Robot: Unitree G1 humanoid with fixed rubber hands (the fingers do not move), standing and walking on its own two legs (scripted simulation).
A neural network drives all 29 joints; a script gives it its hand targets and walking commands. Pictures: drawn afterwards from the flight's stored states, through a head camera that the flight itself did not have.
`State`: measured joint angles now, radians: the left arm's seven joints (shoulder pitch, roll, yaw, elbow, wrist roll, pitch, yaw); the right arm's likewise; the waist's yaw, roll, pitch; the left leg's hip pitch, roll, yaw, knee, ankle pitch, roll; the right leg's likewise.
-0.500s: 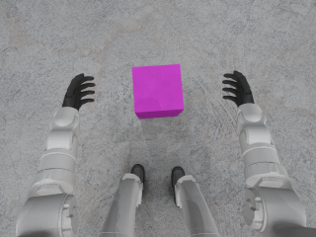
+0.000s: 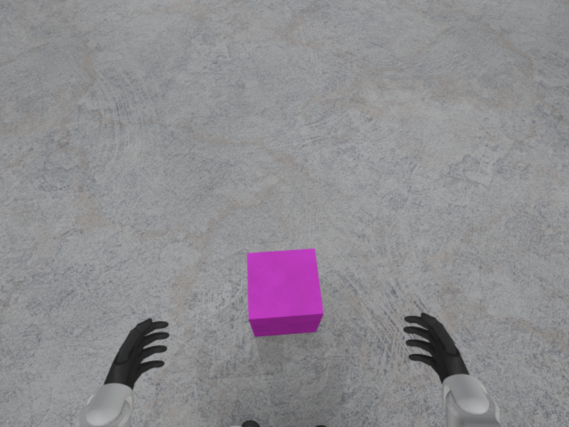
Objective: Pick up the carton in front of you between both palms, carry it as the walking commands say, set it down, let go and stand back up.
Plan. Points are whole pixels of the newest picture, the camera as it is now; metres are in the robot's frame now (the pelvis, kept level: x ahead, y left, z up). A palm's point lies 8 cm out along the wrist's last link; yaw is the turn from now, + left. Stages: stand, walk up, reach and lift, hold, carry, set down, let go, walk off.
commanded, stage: let go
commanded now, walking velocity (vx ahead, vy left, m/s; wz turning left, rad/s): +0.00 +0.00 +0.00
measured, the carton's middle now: (283, 294) +0.48 +0.01 -0.65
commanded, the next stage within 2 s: stand in 0.54 s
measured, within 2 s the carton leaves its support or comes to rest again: neither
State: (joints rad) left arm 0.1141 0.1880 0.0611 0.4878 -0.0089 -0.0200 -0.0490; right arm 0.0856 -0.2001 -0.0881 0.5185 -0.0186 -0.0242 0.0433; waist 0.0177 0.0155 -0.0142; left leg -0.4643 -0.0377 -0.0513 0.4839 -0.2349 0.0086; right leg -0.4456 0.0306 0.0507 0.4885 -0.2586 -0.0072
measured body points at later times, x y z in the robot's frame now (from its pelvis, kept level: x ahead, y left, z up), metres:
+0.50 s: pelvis +0.00 -0.01 +0.00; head +0.01 +0.00 +0.45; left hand +0.17 +0.22 -0.07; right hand +0.17 -0.24 -0.07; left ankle -0.01 +0.11 -0.74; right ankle -0.02 -0.11 -0.74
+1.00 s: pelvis +0.02 +0.01 +0.00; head +0.04 +0.03 +0.45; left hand +0.17 +0.30 -0.10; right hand +0.16 -0.28 -0.09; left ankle -0.01 +0.11 -0.74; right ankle -0.02 -0.11 -0.74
